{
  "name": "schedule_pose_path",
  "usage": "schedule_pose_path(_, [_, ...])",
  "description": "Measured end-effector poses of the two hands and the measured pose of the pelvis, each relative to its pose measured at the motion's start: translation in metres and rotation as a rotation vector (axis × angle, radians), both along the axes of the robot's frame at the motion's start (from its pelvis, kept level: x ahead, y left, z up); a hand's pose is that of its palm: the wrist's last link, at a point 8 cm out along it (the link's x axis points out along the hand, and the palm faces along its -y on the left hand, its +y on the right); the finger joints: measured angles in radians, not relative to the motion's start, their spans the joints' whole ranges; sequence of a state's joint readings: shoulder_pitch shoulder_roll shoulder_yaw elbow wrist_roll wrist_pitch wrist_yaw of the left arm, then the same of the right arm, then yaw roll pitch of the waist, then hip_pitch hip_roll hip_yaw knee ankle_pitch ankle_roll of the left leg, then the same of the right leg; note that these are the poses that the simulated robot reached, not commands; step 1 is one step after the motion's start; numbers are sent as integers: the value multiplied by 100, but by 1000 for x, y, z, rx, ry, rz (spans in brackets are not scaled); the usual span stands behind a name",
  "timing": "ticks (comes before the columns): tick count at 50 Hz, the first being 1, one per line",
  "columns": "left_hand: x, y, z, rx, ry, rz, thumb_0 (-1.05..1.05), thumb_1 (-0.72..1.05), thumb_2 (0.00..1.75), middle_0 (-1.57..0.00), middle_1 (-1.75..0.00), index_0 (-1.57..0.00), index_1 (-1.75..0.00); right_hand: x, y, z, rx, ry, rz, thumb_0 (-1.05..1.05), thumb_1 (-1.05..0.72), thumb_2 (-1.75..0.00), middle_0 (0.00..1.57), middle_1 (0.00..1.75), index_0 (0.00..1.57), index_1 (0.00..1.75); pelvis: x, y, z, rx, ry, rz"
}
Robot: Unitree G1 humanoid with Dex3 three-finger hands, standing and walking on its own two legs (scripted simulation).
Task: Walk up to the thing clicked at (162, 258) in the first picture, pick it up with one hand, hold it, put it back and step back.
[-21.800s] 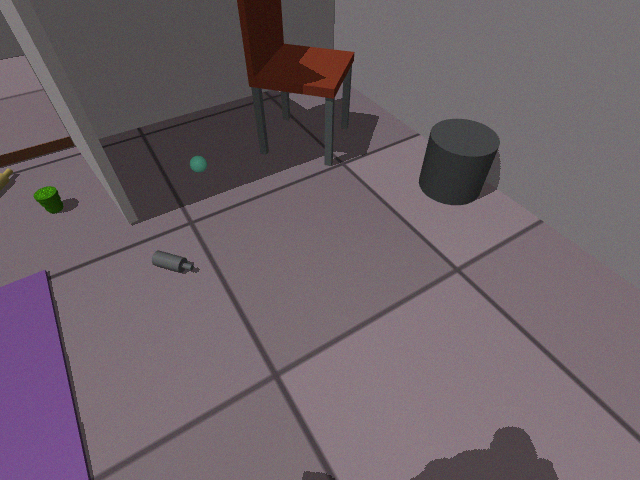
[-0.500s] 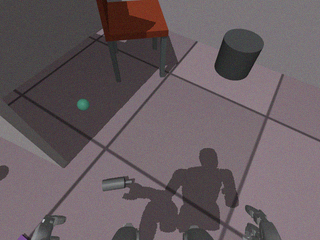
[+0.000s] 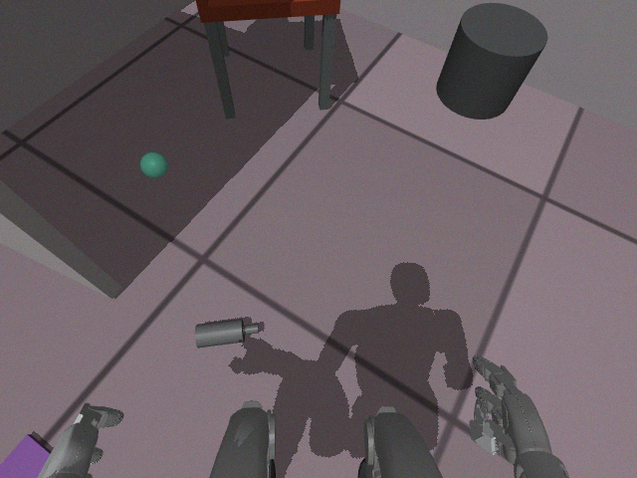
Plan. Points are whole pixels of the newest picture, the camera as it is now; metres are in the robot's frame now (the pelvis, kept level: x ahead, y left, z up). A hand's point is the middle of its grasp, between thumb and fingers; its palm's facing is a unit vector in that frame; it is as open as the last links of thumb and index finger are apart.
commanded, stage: rise first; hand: left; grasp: from above
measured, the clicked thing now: (228, 332) +0.45 +0.23 -0.61
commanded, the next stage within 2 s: none
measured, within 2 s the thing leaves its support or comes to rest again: neither
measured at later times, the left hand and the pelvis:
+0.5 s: hand (153, 386) +0.28 +0.31 -0.34, palm faces -0.46 -0.31 -0.83, open 14.0 cm; pelvis -0.07 +0.00 -0.20, yaw -3 degrees
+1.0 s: hand (170, 361) +0.34 +0.32 -0.43, palm faces -0.45 -0.05 -0.89, open 14.2 cm; pelvis -0.09 +0.00 -0.29, yaw -6 degrees
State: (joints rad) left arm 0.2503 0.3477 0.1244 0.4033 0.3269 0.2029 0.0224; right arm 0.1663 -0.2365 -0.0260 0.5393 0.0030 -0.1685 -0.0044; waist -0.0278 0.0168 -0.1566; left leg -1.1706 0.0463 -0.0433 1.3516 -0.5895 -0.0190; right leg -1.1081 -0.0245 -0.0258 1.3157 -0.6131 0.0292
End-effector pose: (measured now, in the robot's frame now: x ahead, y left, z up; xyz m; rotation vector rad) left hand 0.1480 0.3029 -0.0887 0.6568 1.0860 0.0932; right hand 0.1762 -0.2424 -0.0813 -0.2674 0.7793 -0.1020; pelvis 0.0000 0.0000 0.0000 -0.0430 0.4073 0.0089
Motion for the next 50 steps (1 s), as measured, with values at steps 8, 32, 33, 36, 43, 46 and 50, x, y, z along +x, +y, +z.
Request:
schedule_pose_path(8, [38, 12, -66, 130, -45, -198, 0, -55, 98, -9, -105, -9, -105, -5, -12, -66, -24, 21, 38, 1, -90, -90, 20, 30, 20, 30, -20, -2, -60, 2, 94, -8])
schedule_pose_path(32, [158, 17, -226, 462, -210, -691, 0, -53, 102, -9, -104, -9, -105, -162, -32, -279, -38, 473, -68, 1, -89, -90, 20, 30, 20, 30, -84, -1, -238, -35, 167, -49])
schedule_pose_path(33, [161, 17, -230, 469, -215, -702, 0, -53, 102, -8, -104, -9, -104, -168, -32, -281, -41, 487, -75, 1, -89, -90, 20, 30, 20, 30, -85, -1, -242, -37, 164, -50])
schedule_pose_path(36, [168, 16, -241, 488, -222, -737, 0, -54, 103, -8, -103, -8, -104, -184, -33, -287, -51, 525, -91, 1, -89, -90, 20, 30, 20, 30, -87, 1, -252, -44, 156, -53])
schedule_pose_path(43, [183, 13, -263, 523, -231, -807, 0, -54, 103, -7, -101, -7, -101, -202, -37, -296, -79, 578, -105, 0, -89, -90, 20, 30, 20, 30, -88, 2, -271, -55, 152, -57])
schedule_pose_path(46, [189, 12, -270, 538, -237, -828, 0, -54, 103, -7, -100, -7, -100, -202, -39, -300, -88, 590, -99, 0, -89, -90, 20, 30, 20, 30, -87, 2, -277, -57, 154, -59])
schedule_pose_path(50, [196, 13, -281, 555, -240, -849, 0, -54, 102, -8, -99, -8, -100, -199, -39, -307, -97, 597, -84, 0, -89, -90, 20, 30, 20, 30, -85, 2, -285, -60, 156, -63])
